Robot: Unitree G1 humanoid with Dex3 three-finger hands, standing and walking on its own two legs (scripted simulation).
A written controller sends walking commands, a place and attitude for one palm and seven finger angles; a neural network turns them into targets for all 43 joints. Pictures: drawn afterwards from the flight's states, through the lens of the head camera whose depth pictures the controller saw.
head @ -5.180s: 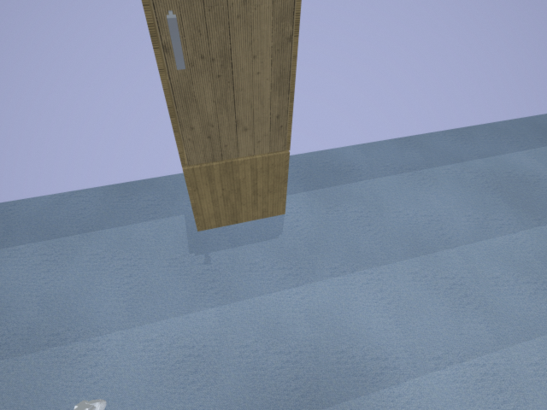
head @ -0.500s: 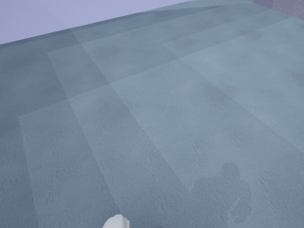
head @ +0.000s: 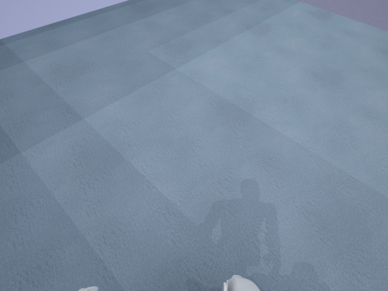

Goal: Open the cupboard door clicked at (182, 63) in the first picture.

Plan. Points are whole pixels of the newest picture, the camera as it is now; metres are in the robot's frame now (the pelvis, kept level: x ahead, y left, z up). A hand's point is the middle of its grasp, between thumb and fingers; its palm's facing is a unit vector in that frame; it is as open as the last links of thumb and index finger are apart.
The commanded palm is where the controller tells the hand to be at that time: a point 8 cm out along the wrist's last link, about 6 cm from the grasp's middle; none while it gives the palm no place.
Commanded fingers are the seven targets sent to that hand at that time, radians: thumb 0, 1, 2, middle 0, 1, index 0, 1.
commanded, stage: turn to face it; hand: left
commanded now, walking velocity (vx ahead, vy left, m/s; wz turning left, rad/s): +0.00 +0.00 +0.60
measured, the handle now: out of the picture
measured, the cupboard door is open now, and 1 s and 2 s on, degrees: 0 0 0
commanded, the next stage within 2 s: none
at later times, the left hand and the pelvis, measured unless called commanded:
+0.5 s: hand out of the picture +0.07 +0.21 -0.20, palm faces +0.29 -0.94 -0.20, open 7.3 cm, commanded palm none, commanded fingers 0.00 0.90 0.90 -0.20 -0.30 -0.20 -0.30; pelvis +0.03 +0.00 -0.02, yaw +15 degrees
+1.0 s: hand out of the picture +0.01 +0.16 -0.15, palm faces +0.54 -0.79 -0.28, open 7.4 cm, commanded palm none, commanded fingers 0.00 0.90 0.90 -0.20 -0.30 -0.20 -0.30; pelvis +0.04 -0.05 +0.00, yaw +33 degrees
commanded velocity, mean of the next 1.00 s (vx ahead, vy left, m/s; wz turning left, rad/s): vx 0.00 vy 0.00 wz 0.60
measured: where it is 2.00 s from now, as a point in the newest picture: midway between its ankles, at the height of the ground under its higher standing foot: outside the picture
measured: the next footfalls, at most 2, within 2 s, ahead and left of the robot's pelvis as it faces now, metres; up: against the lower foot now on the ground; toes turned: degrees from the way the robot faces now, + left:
right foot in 0.10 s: +0.10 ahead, -0.14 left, +0.00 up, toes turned -5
left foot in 0.44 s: +0.07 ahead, +0.11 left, +0.00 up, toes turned +23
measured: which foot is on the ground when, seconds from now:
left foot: down 0.00-0.12, up 0.14-0.42, down 0.44-0.88, up 0.90-1.00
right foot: up 0.00-0.08, down 0.10-0.44, up 0.46-0.86, down 0.88-1.00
